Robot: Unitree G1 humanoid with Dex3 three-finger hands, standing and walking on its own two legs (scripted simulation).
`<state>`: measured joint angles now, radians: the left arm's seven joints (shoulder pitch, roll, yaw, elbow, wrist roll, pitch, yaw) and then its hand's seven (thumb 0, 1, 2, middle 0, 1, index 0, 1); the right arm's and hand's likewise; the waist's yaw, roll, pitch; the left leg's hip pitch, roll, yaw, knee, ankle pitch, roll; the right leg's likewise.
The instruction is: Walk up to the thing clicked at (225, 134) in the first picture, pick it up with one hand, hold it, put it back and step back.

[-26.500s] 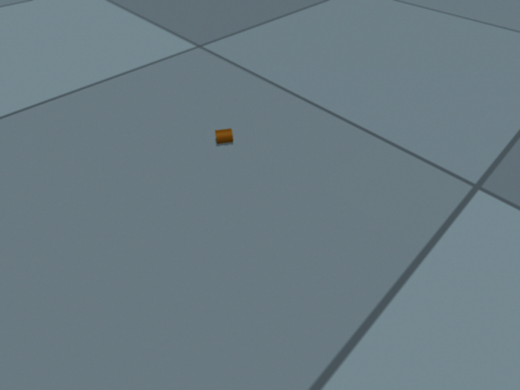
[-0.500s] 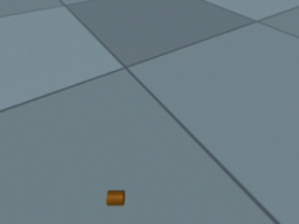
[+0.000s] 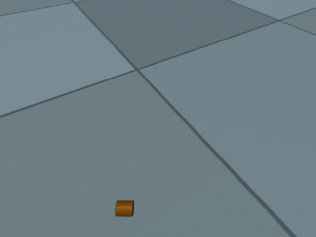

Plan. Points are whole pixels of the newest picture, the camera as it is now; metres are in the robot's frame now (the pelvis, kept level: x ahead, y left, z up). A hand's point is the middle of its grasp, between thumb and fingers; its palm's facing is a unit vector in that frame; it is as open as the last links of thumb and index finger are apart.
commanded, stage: walk up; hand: left
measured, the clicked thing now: (124, 208) +0.41 +0.22 -0.74
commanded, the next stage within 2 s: none
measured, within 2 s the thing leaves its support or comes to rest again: neither
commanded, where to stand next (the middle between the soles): +0.03 -0.02 m, yaw +1 degrees
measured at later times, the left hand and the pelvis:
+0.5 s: hand out of the picture -0.02 +0.23 -0.15, palm faces +0.06 -0.91 -0.41, open 7.3 cm; pelvis -0.05 -0.04 -0.01, yaw +3 degrees
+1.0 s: hand out of the picture +0.02 +0.27 -0.18, palm faces +0.06 -0.93 -0.37, open 7.3 cm; pelvis -0.03 -0.01 -0.03, yaw +3 degrees
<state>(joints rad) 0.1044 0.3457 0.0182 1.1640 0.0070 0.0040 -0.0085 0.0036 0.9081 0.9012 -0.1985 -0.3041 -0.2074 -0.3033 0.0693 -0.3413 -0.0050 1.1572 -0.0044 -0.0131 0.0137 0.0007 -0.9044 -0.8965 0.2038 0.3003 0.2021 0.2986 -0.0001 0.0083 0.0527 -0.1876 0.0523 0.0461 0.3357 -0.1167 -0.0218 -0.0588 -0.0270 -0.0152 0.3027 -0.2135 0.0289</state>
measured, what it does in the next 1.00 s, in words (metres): steps on the spot: left foot, then right foot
